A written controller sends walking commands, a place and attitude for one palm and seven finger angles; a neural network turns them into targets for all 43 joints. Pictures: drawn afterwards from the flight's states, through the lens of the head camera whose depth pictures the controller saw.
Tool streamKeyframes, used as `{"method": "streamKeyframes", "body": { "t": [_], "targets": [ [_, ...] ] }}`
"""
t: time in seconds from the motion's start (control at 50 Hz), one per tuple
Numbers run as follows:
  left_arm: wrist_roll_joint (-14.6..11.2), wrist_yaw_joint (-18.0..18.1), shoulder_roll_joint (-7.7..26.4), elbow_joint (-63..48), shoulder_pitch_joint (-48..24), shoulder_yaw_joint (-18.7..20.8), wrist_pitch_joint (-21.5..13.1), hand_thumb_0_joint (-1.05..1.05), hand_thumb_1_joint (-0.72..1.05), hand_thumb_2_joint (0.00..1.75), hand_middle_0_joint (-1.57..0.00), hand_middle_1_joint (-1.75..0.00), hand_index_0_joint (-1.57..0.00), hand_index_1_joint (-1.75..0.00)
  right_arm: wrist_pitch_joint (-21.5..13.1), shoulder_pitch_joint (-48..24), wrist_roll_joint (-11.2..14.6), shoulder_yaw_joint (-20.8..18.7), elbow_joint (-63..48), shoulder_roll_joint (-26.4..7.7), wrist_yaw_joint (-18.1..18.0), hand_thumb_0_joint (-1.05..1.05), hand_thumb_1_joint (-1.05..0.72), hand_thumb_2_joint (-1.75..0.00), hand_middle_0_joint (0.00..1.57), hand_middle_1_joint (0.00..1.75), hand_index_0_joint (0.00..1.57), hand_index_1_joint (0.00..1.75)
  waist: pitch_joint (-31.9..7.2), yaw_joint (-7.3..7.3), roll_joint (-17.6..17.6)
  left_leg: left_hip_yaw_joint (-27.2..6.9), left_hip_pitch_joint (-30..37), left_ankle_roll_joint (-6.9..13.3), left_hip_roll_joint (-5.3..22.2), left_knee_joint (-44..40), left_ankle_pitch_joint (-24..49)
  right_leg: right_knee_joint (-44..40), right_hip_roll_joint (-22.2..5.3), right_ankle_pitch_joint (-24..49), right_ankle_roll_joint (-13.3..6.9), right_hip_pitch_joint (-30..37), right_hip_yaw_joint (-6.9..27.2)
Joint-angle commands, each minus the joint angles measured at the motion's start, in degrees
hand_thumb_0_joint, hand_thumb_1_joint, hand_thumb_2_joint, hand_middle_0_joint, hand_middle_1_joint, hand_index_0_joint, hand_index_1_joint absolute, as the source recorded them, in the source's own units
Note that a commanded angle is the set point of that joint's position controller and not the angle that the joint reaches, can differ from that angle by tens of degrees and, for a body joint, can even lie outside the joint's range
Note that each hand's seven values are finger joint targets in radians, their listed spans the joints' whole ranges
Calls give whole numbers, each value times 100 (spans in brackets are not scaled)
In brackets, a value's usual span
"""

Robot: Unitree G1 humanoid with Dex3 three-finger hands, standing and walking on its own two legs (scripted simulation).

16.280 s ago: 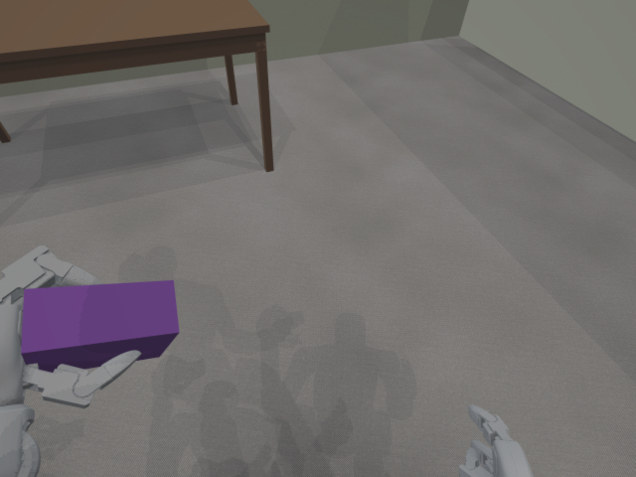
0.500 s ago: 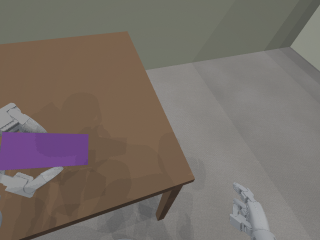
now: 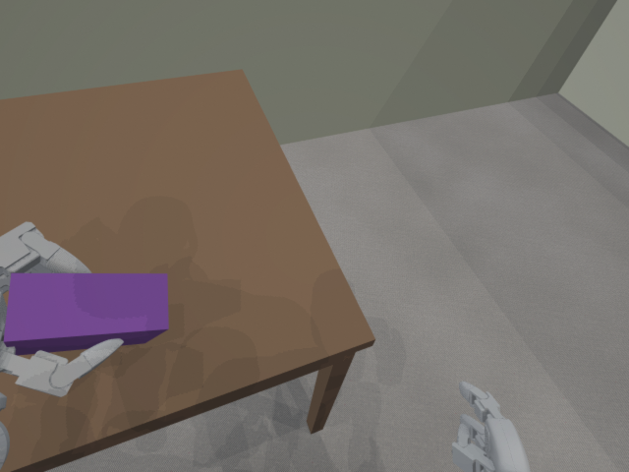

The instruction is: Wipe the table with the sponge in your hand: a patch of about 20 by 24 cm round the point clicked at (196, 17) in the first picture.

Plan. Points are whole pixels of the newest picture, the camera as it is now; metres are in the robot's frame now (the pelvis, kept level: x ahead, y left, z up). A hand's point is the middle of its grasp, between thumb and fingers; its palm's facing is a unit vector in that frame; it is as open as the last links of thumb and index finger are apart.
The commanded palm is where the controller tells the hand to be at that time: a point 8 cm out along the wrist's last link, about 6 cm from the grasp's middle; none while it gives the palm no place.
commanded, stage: look again from close up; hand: left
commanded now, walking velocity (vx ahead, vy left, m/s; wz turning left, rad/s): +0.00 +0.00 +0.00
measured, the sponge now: (112, 313) +0.23 +0.22 +0.13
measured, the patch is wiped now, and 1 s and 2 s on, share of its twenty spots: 0.00 0.00 0.00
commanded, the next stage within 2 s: turn the palm down, sponge in hand in 0.42 s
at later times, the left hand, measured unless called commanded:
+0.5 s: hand (80, 305) +0.23 +0.24 +0.15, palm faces +0.33 -0.85 -0.42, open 9.4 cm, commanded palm +0.17 +0.27 +0.17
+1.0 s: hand (63, 323) +0.21 +0.24 +0.16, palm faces +0.42 -0.61 -0.67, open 9.4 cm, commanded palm +0.17 +0.26 +0.18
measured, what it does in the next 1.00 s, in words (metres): shifts its weight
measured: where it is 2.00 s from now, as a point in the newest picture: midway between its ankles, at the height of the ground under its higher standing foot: outside the picture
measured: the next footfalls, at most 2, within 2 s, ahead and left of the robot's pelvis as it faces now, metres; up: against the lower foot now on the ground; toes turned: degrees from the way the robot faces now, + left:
none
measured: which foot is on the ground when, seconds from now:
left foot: down 0.00-1.00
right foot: down 0.00-1.00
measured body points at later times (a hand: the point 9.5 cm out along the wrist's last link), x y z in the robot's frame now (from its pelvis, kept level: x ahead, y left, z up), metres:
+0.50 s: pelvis +0.01 -0.01 +0.00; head +0.04 +0.01 +0.45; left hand +0.20 +0.28 +0.18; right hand +0.19 -0.24 -0.07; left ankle +0.05 +0.08 -0.74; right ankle +0.00 -0.16 -0.74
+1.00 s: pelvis +0.00 -0.05 -0.01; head +0.01 -0.05 +0.44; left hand +0.18 +0.27 +0.20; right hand +0.20 -0.28 -0.09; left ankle +0.05 +0.08 -0.74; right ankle +0.00 -0.16 -0.74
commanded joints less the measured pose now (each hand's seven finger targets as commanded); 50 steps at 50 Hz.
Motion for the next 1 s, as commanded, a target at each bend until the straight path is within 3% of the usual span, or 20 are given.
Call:
{"method": "streamKeyframes", "body": {
  "t": [0.0,0.02,0.1,0.12,0.2,0.48,0.5,0.52,0.54,0.56,0.58,0.62,0.64,0.7,0.76,0.8,0.88,0.9,0.92,0.98],
  "targets": [
    [-51,140,994,-1200,-164,672,-297,0,10,130,-120,-160,-120,-160,-317,-557,57,-348,-864,-889,-94,0,-90,-90,20,30,20,30,-967,3,541,-613,570,-128,603,-734,-460,-272,-183,2,-414,-15,145],
    [-74,90,597,-1215,-235,317,-313,0,10,130,-120,-160,-120,-160,-294,-500,36,-305,-881,-810,-93,0,-90,-90,20,30,20,30,-902,-29,394,-591,458,-110,609,-758,-515,-307,-186,-3,-401,9,67],
    [-34,167,1061,-1267,-326,711,-270,0,10,130,-120,-160,-120,-160,-299,-550,56,-350,-866,-889,-136,0,-90,-90,20,30,20,30,-925,8,486,-607,545,-115,587,-713,-477,-311,-189,-9,-419,9,186],
    [-57,119,690,-1337,-421,376,-298,0,10,130,-120,-160,-120,-160,-280,-506,43,-323,-885,-816,-136,0,-90,-90,20,30,20,30,-912,-35,472,-554,486,-94,597,-704,-444,-317,-195,70,-415,58,117],
    [-43,176,1032,-1375,-313,679,-271,0,10,130,-120,-160,-120,-160,-296,-527,57,-357,-862,-878,-146,0,-90,-90,20,30,20,30,-1021,12,665,-570,648,-127,584,-643,-129,-246,-191,291,-432,120,164],
    [-107,92,726,-1133,-316,414,-177,0,10,130,-120,-160,-120,-160,-199,-462,53,-339,-912,-820,-167,0,-90,-90,20,30,20,30,-908,-14,316,-476,682,-81,612,-575,152,-356,-224,636,-411,98,204],
    [4,223,4985,-2703,-5161,1906,-899,0,10,130,-120,-160,-120,-160,-26,491,366,620,-1646,-1067,-646,0,-90,-90,20,30,20,30,-1223,-139,2095,-509,-652,129,511,-1386,-1577,732,613,-210,-46,1998,-154],
    [743,-21,2261,137,-3607,1688,117,0,10,130,-120,-160,-120,-160,-372,-262,-341,-315,-487,-614,-415,0,-90,-90,20,30,20,30,-1467,242,1445,-336,1059,-383,268,-502,179,1072,671,92,-482,-226,-401],
    [562,-129,1535,6,-2752,513,141,0,10,130,-120,-160,-120,-160,-463,-296,-385,-294,-624,-866,-40,0,-90,-90,20,30,20,30,-1474,18,942,-463,976,-625,173,-422,1267,775,551,151,-515,-442,-610],
    [631,-135,1665,48,-2043,802,290,0,10,130,-120,-160,-120,-160,-301,-24,-303,-470,-506,-1149,23,0,-90,-90,20,30,20,30,-2023,141,1003,-435,1628,-588,388,-294,1729,764,568,472,-452,-604,-464],
    [228,-345,1029,-59,-1843,428,469,0,10,130,-120,-160,-120,-160,-320,-404,-236,-441,-622,-1030,38,0,-90,-90,20,30,20,30,-2100,324,976,-250,1534,-521,228,-229,1464,592,449,466,-471,-440,-445],
    [-197,-671,865,-100,-1247,290,1015,0,10,130,-120,-160,-120,-160,-285,-645,-61,-347,-638,-1052,86,0,-90,-90,20,30,20,30,-1607,420,835,-52,1117,-402,158,-251,965,394,368,748,-517,-151,-537],
    [-154,-760,1249,101,-901,531,1234,0,10,130,-120,-160,-120,-160,-254,-620,-42,-367,-558,-1136,85,0,-90,-90,20,30,20,30,-1320,451,639,-52,951,-364,182,-273,1126,403,378,866,-514,-128,-582],
    [558,-828,1496,-375,-472,303,1536,0,10,130,-120,-160,-120,-160,-28,-961,31,-267,-800,-1086,157,0,-90,-90,20,30,20,30,-910,396,514,80,587,-250,157,-271,800,402,461,548,-484,-322,-535],
    [783,-555,1773,-895,-961,564,935,0,10,130,-120,-160,-120,-160,1,-932,-142,-289,-843,-984,57,0,-90,-90,20,30,20,30,-915,174,165,1,472,-178,110,-157,387,421,459,162,-402,-579,-527],
    [704,-281,2625,-1336,-1296,1413,449,0,10,130,-120,-160,-120,-160,-10,-843,-197,-368,-755,-1000,-39,0,-90,-90,20,30,20,30,-1375,255,250,14,610,-193,95,-9,196,447,501,-103,-382,-565,-399],
    [823,173,2149,-760,-1567,1139,-70,0,10,130,-120,-160,-120,-160,-64,-608,-209,-429,-426,-826,-80,0,-90,-90,20,30,20,30,-1335,98,791,37,572,-221,-9,294,68,536,421,-225,-377,-849,-376],
    [924,226,2478,-486,-1772,1308,37,0,10,130,-120,-160,-120,-160,-27,-540,-176,-441,-308,-914,-89,0,-90,-90,20,30,20,30,-1150,47,889,33,435,-227,-6,293,-237,462,410,-429,-376,-998,-307],
    [941,182,1975,-248,-1857,828,153,0,10,130,-120,-160,-120,-160,-45,-663,-156,-418,-375,-834,-100,0,-90,-90,20,30,20,30,-1135,38,1026,73,351,-204,-55,314,-392,435,309,-534,-364,-993,-315],
    [1071,-62,2119,583,-1833,503,793,0,10,130,-120,-160,-120,-160,6,-667,-44,-396,-398,-987,-233,0,-90,-90,20,30,20,30,-876,99,916,129,77,-180,-97,211,-820,253,221,-905,-330,-932,-190]
  ]
}}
